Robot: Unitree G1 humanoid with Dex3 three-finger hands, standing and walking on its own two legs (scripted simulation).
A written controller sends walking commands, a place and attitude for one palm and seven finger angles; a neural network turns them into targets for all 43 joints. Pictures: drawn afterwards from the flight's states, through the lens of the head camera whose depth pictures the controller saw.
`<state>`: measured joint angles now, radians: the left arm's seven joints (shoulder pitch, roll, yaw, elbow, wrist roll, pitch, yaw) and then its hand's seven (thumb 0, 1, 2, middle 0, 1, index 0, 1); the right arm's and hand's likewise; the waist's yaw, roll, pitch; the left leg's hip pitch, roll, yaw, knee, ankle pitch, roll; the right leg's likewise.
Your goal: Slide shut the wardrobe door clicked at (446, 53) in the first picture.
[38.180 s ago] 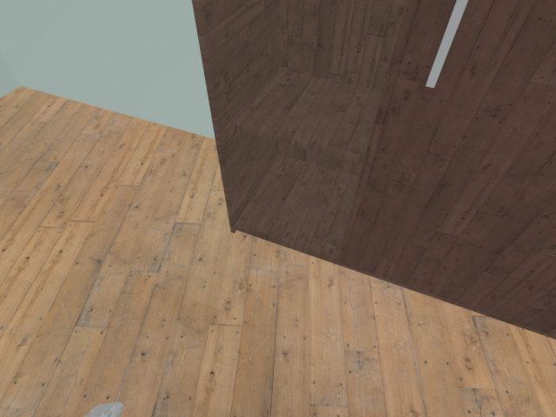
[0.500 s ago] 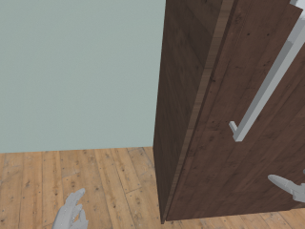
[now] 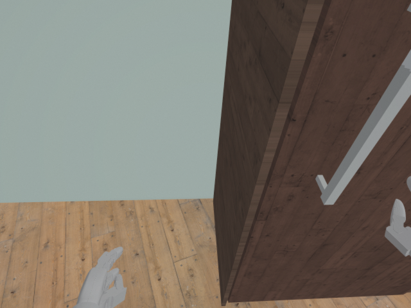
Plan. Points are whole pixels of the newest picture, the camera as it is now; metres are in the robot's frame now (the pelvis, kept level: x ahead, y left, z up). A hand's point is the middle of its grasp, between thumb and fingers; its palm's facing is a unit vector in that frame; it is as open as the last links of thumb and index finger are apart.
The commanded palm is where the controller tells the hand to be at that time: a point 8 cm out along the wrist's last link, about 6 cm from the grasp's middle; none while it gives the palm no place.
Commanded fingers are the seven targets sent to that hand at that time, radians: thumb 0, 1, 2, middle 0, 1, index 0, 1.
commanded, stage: draw the hand back to the body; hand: right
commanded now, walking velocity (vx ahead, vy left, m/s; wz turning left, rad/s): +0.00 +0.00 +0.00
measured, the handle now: (362, 126) +0.30 -0.22 +0.26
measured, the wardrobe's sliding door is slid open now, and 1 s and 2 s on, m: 0.00 0.00 0.00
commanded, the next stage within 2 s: step back with the hand held close in 0.26 s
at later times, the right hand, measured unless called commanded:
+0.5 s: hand (395, 230) +0.19 -0.26 +0.17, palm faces +0.47 +0.78 -0.42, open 7.4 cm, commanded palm +0.13 -0.29 +0.18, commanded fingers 0.00 -0.90 -0.90 0.20 0.30 0.20 0.30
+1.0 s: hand out of the picture +0.11 -0.28 +0.16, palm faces +0.46 +0.75 -0.48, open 7.4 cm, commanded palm +0.05 -0.32 +0.18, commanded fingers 0.00 -0.90 -0.90 0.20 0.30 0.20 0.30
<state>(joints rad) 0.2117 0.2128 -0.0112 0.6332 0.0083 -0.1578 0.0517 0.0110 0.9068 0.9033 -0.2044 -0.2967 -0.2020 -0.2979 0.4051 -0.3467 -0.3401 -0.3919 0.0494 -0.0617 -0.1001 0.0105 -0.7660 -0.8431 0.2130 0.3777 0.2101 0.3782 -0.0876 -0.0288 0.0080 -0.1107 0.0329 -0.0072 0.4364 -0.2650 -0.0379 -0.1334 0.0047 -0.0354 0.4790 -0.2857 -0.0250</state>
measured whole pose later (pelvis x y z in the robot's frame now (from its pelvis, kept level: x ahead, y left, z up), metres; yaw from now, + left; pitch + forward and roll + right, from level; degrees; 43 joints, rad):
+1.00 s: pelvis -0.09 -0.02 -0.01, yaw +1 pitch -2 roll +1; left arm 0.22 0.22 0.01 0.55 -0.01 -0.07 0.08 0.01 0.91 0.90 -0.20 -0.30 -0.20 -0.30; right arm 0.49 -0.37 -0.43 -0.43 -0.01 -0.23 -0.14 0.01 -0.89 -0.90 0.21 0.30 0.21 0.31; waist -0.03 -0.03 0.04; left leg -0.35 0.04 -0.04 0.54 -0.17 -0.06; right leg -0.38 0.01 -0.06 0.61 -0.23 -0.07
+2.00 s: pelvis -0.34 -0.05 +0.00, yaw +3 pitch +0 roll +0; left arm 0.29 0.20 0.00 0.69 -0.01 -0.08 0.05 0.01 0.91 0.90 -0.21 -0.30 -0.20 -0.30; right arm 0.52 -0.41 -0.42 -0.47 0.05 -0.18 -0.14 0.01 -0.89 -0.90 0.21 0.31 0.21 0.31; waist -0.03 0.05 -0.09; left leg -0.16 0.00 0.04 0.44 -0.30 0.04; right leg -0.54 -0.02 -0.04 1.02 -0.31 0.01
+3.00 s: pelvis -0.34 -0.11 +0.00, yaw +0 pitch +0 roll +1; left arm 0.26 0.18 0.00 1.00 0.03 0.03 0.01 0.01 0.91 0.90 -0.20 -0.30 -0.20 -0.30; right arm 0.23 -0.22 -0.03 1.01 -0.02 0.03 -0.01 -0.01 -0.95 -0.90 0.20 0.30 0.20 0.30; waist 0.00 0.01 0.07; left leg -0.24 0.00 0.01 0.44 -0.19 -0.01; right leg -0.23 0.03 -0.03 0.49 -0.27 -0.06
